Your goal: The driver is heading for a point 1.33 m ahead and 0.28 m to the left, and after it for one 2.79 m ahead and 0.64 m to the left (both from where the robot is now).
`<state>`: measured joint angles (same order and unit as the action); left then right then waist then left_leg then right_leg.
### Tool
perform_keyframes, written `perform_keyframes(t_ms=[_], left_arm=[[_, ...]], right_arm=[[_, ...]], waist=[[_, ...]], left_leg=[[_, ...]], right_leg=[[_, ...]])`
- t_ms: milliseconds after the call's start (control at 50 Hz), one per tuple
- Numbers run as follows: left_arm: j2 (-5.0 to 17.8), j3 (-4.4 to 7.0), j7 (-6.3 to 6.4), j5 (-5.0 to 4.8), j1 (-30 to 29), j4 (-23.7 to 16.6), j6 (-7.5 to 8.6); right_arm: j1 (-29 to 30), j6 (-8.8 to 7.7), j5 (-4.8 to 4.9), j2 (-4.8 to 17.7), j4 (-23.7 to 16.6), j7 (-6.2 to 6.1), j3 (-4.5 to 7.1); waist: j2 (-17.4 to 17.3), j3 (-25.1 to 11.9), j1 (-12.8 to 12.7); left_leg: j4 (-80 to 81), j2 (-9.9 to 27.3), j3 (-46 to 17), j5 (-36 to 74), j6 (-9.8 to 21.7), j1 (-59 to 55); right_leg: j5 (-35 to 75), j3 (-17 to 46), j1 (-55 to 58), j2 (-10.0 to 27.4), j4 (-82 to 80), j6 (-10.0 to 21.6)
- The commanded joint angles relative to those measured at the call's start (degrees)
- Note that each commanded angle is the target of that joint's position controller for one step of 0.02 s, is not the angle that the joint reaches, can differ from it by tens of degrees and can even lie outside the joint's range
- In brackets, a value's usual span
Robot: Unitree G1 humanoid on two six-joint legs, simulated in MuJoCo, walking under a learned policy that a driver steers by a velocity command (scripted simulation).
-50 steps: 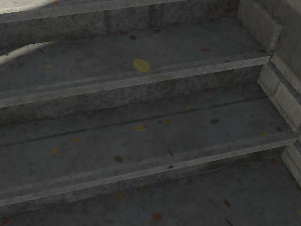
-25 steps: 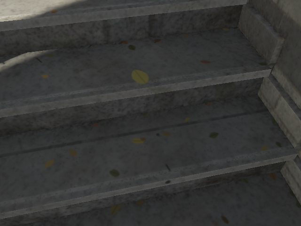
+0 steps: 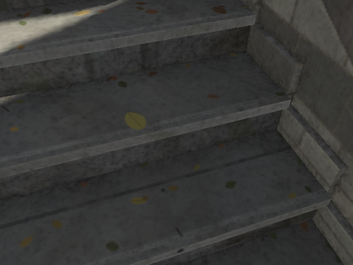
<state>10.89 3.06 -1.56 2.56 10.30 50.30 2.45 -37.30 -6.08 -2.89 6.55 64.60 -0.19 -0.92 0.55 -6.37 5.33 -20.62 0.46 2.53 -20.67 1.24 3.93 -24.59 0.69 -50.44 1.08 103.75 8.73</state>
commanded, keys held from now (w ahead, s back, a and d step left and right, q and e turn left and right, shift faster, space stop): w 0.50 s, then w+q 0.50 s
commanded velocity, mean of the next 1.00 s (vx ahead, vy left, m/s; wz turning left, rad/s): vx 0.48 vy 0.00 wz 0.18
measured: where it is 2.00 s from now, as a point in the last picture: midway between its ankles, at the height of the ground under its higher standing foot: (124, 37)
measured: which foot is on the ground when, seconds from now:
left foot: down 0.00-0.22, up 0.24-0.74, down 0.76-1.00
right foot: up 0.00-0.20, down 0.22-0.78, up 0.80-1.00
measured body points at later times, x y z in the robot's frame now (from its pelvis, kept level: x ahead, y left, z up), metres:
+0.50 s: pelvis +0.30 -0.11 +0.15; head +0.32 -0.11 +0.60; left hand +0.20 +0.10 +0.00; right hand +0.47 -0.33 +0.03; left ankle +0.35 +0.05 -0.26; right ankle +0.29 -0.17 -0.57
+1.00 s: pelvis +0.62 -0.10 +0.30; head +0.62 -0.11 +0.75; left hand +0.71 +0.16 +0.19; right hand +0.56 -0.32 +0.15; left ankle +0.58 -0.02 -0.40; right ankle +0.68 -0.25 -0.13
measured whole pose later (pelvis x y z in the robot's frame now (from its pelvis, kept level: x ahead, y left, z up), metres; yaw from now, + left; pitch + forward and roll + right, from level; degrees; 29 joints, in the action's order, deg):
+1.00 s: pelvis +0.62 -0.10 +0.30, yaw +13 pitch +5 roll +3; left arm 13.1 -0.5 -5.2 2.7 6.3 52.2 3.2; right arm -27.6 -2.1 -4.2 8.0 67.7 4.2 0.4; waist 2.4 -6.7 0.6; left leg -42.3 -7.9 1.0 -23.0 4.2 24.8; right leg -3.7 11.9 -69.2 0.6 118.8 11.8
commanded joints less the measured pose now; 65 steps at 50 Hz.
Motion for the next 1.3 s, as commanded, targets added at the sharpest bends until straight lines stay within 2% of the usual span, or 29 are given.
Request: perform_keyframes(t_ms=[20, 120, 160, 180, 200, 220, 260, 280, 300, 340, 380, 420, 440, 460, 540, 660, 740, 780, 800, 820, 860, 960, 1080, 1140, 1180, 1200, 1220, 1260, 1300], left_arm=[[-2.45, -2.39, 1.72, -1.37, -14.89, -12.97, 0.24], [-3.00, -5.00, 2.40, -3.43, -25.32, -27.21, -2.08], [-4.58, -5.76, 0.53, -3.61, -18.43, -24.82, -3.03], [-7.41, -8.83, -4.05, -1.42, -30.31, -28.16, -4.80], [3.85, -0.90, 0.52, -2.21, 7.51, -16.14, -3.61], [6.45, -0.36, 1.40, -1.44, 14.63, -11.43, -2.24], [17.39, 3.26, 4.28, -0.96, 16.18, -5.34, -2.84], [16.90, 3.55, 3.59, -0.80, 10.26, -5.66, -1.70], [10.70, 0.07, -0.82, -0.31, 17.33, -1.11, 0.08], [1.66, -2.09, -3.27, -1.32, 4.13, 2.92, 1.61], [-8.10, -6.28, -4.18, 2.73, -1.17, 5.85, 1.88], [-6.15, -5.58, -4.46, 1.89, -4.73, 6.39, 2.58], [-5.77, -4.68, 0.75, -2.99, 5.60, 12.84, 3.71], [-6.23, -5.69, -2.06, 4.52, 1.69, 10.35, 3.91], [-2.33, -6.32, -3.45, 7.02, 18.19, 16.23, 3.89], [0.39, -6.71, -5.13, 2.69, 27.84, 15.35, 3.69], [13.00, -3.64, -4.29, -1.04, 21.43, 13.13, 5.85], [15.64, -2.19, -5.72, 2.25, 17.38, 11.79, 4.61], [10.29, -3.02, -6.66, 4.86, 18.34, 10.81, 4.18], [6.30, -3.55, -7.88, 3.21, 11.36, 8.37, 2.62], [2.84, -2.99, -6.20, 0.17, 7.98, 7.42, 2.30], [-0.40, -4.49, -3.67, 0.41, 4.39, 2.32, 0.19], [2.30, -6.88, 0.52, -0.55, -21.47, -10.06, 1.58], [1.38, -6.77, -2.47, -0.97, -21.45, -12.86, -0.36], [8.02, -2.72, -2.15, -0.85, -3.76, -9.83, -0.86], [13.31, -0.53, 0.01, 0.81, 12.10, -5.28, 0.19], [16.41, -0.81, -0.37, 1.42, 26.40, -0.04, 0.13], [14.55, -1.01, 0.24, 0.49, 21.22, 2.26, 1.06], [4.61, -2.52, -0.80, -2.29, 10.24, 3.39, 1.47]], right_arm=[[-0.08, -2.94, 0.75, 8.91, -0.71, -2.67, 1.87], [-0.16, -0.88, 3.64, 5.88, 1.82, -3.05, 1.09], [5.30, 0.15, 6.38, 7.23, -1.83, -2.08, 0.54], [-4.54, -1.72, -3.25, 10.10, 0.85, 6.51, -0.69], [12.99, -1.84, 5.31, 23.56, -7.35, 2.32, 5.74], [9.03, -2.35, 7.66, 25.76, -7.09, 1.80, 6.77], [7.99, -3.70, 4.45, 12.24, -10.63, 4.39, 5.75], [7.04, -3.61, 2.04, 5.49, -12.52, 3.30, 5.34], [9.28, -0.92, 2.00, 1.79, -8.10, 7.21, 4.29], [11.90, 0.19, 0.63, 0.72, -11.37, 5.79, 2.69], [12.19, 2.99, 1.73, 3.98, -12.04, 4.24, 2.99], [15.43, 4.39, 2.98, 6.22, -12.20, 4.17, 3.16], [24.72, 2.97, 0.62, -3.74, -19.47, 0.77, 0.01], [27.09, 3.22, 4.83, 4.22, -17.56, 3.58, 1.07], [40.64, 4.11, 2.97, 5.33, -24.70, 3.40, -0.32], [51.86, 8.34, 0.97, 1.37, -28.17, 3.43, -1.75], [47.56, 7.41, 1.93, 3.44, -27.42, 5.51, -0.95], [28.62, 6.18, 3.19, 8.14, -20.49, 2.85, 0.97], [14.53, 5.73, 4.35, 10.72, -15.05, 1.79, 2.15], [-0.95, 5.95, 1.45, 11.04, -7.45, 1.32, 2.67], [2.12, 3.92, -0.71, 11.98, -4.83, 1.48, 4.56], [29.13, 1.56, -1.09, -0.53, -4.81, 5.71, 0.53], [4.05, 1.01, -4.59, 6.13, 0.00, 4.42, 0.59], [12.86, -0.51, 3.63, 12.12, -7.98, 7.47, 0.69], [13.85, -0.50, 6.07, 17.90, -8.45, 6.92, 3.12], [14.13, -0.96, 3.78, 9.88, -9.15, 6.92, 1.91], [5.79, -0.29, -1.68, 1.51, -8.40, 7.65, 0.20], [19.35, 0.75, 1.71, 5.32, -8.43, 7.61, 2.87], [15.94, 0.89, -0.07, 2.95, -6.85, 5.88, 2.47]], waist=[[-3.86, 17.90, -2.91], [-9.24, 19.61, -2.80], [-3.08, 10.97, -4.73], [-17.72, -9.05, -11.02], [-12.92, -9.55, -21.23], [-7.84, -17.72, -22.41], [19.19, -16.82, -15.74], [11.97, -14.48, -9.73], [8.40, 1.27, -15.00], [-1.31, 3.04, -5.76], [-4.63, 1.83, -0.42], [-3.38, 3.19, 1.78], [0.65, 5.05, 0.19], [3.12, 0.54, 0.23], [-1.39, 1.05, -3.62], [6.04, 3.50, -6.29], [9.78, 0.26, -0.60], [9.86, -8.92, 1.86], [0.16, -18.79, 4.12], [-17.43, -18.38, 8.97], [-7.63, -0.03, 3.91], [6.04, 4.02, -13.45], [-2.34, 2.11, -1.80], [-10.74, 4.99, -5.79], [-12.88, -4.13, -15.64], [1.42, -14.35, -18.20], [18.67, -31.30, -16.63], [14.68, 0.34, -16.65], [3.88, 0.15, -8.47]], left_leg=[[13.54, 19.74, -17.84, 3.49, 12.55, -1.34], [27.28, 14.19, -6.30, 5.83, 8.72, 3.87], [29.54, 10.85, 0.78, 34.42, 9.66, 17.80], [21.98, 19.81, -4.69, 80.80, 12.69, 25.48], [1.11, 14.44, 4.28, 94.76, 7.72, -1.00], [-17.90, 13.20, 1.57, 91.37, 6.21, 0.37], [-61.92, -6.17, -10.07, 11.37, 1.90, 27.09], [-80.04, -4.92, -20.61, 11.99, 2.86, 32.91], [-89.09, -7.19, -29.60, 31.59, 8.39, 48.80], [-101.09, -5.62, -24.23, 31.01, 12.89, 55.52], [-103.22, -3.06, -23.69, 35.90, 15.60, 61.83], [-100.89, -0.69, -19.58, 33.18, 14.06, 63.19], [-96.41, -2.12, -13.90, 22.66, 7.86, 59.77], [-108.56, -0.29, -11.60, 23.71, 14.22, 67.37], [-99.42, 0.46, -6.84, 23.75, 15.81, 78.21], [-77.77, 4.54, 6.29, 7.26, 11.60, 76.24], [-48.72, -4.71, 12.58, -2.29, 7.56, 47.30], [-41.56, -6.92, 5.85, 9.63, 9.35, 21.52], [-37.76, -2.90, -11.30, 20.65, 15.63, -5.99], [-17.58, 6.40, -36.78, 26.96, 24.03, -17.82], [-8.71, 7.12, -42.83, 3.35, 18.22, -2.53], [-3.65, 2.38, -16.80, 6.22, 11.34, 26.31], [0.54, 4.61, -21.15, 9.41, 10.66, 12.41], [11.01, 7.18, -17.54, 30.93, 17.11, 38.92], [-3.66, 3.78, -14.04, 78.29, 15.40, 31.03], [-30.46, -0.62, -12.83, 73.00, 8.69, 35.38], [-50.38, -8.29, -14.96, 15.46, 5.35, 47.09], [-83.72, -2.26, -13.30, 23.15, 4.73, 65.09], [-87.24, 0.66, -10.31, 24.37, 7.26, 59.71]], right_leg=[[-4.83, -1.17, -30.87, 3.59, 14.60, -5.21], [-10.07, -5.30, -27.35, 7.24, -3.83, -2.32], [2.50, -15.63, 13.25, 2.55, -28.85, 0.26], [6.00, -11.81, 31.35, -4.63, -13.40, -2.40], [-1.42, -11.29, 31.65, -4.86, -29.26, 1.96], [-2.73, -6.99, 42.94, -5.71, -41.08, 2.41], [-16.04, 47.17, 48.34, 14.79, -82.20, 4.50], [-18.37, 54.71, 43.36, 18.36, -86.83, 0.54], [-26.65, 49.21, 32.04, 11.48, -81.31, 2.14], [-12.52, 36.63, 24.95, 11.94, -78.52, 8.17], [-6.01, 31.60, 21.24, 13.82, -82.70, 6.09], [5.47, 17.05, 16.83, 10.47, -83.20, 1.32], [11.30, 5.84, 20.63, 9.53, -81.14, 0.45], [13.34, 4.80, 20.20, 5.81, -82.40, -2.13], [19.29, -0.44, 31.60, 4.94, -84.21, -2.71], [52.22, -3.93, 47.16, 13.36, -92.37, -0.72], [110.68, -5.78, 50.21, 16.75, -84.14, 1.51], [124.32, -6.82, 45.86, 15.65, -67.61, -1.30], [105.13, -2.24, 23.70, 12.73, -51.61, -4.23], [21.72, -0.81, 1.52, -2.32, -19.51, -7.04], [23.14, 14.03, -18.73, -5.64, 15.97, 1.43], [20.32, 7.16, -23.78, -0.28, 18.14, 3.95], [8.98, 3.53, -28.23, 4.25, -0.24, 0.41], [3.40, -9.59, 14.30, 0.43, -20.04, -5.81], [6.48, -9.50, 30.54, -7.39, -33.92, -5.74], [18.95, 7.65, 47.09, 2.12, -45.11, 2.10], [16.03, 49.12, 65.37, 23.10, -68.80, 18.12], [-28.65, 53.41, 38.55, 18.16, -80.69, 8.54], [-14.91, 31.79, 27.74, 17.55, -74.28, 7.39]])
Velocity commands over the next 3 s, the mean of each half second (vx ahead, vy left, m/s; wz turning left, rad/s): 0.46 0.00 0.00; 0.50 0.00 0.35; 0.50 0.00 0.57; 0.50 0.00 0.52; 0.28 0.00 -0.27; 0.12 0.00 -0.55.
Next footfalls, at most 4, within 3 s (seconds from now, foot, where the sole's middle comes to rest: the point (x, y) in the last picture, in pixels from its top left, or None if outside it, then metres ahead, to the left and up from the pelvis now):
0.22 right None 0.33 -0.18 -0.61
0.76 left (172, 206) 0.62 -0.01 -0.44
1.18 right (215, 94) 0.96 -0.20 -0.27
1.84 left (64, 35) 1.12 0.31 -0.10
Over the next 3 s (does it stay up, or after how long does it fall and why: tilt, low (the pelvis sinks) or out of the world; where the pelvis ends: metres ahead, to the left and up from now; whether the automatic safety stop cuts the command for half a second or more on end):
stays up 1.33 0.47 0.81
